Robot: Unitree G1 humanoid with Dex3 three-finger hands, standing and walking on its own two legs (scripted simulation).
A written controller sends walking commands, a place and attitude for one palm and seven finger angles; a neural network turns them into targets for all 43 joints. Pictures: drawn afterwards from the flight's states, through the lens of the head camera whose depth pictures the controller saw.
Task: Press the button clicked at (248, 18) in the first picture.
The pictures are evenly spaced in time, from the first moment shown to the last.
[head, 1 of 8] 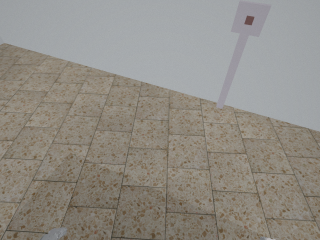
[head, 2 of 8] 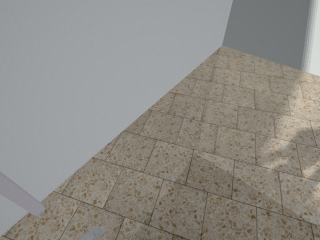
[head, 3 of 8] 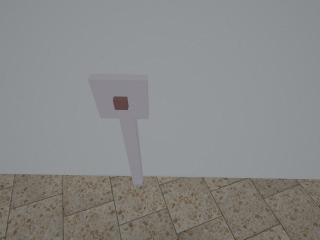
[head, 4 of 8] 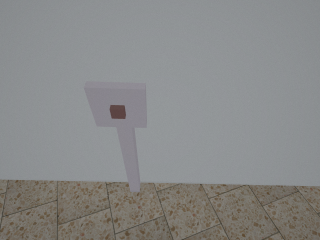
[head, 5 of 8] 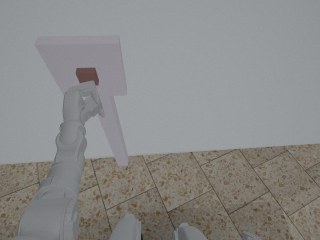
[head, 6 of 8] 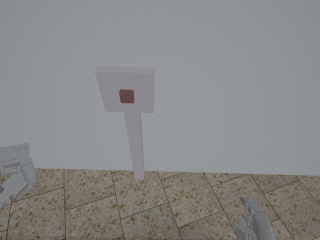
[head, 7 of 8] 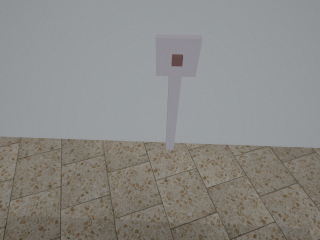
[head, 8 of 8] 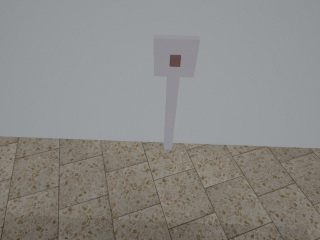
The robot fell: no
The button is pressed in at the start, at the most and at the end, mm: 0 7 0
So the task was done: no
